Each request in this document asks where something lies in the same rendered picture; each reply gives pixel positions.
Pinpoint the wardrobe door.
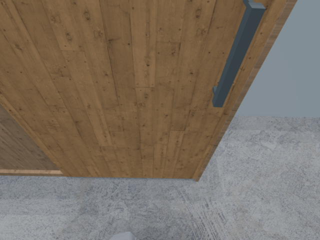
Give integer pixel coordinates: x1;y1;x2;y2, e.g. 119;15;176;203
0;0;287;179
0;104;59;170

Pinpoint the handle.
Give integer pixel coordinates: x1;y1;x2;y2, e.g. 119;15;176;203
212;0;266;108

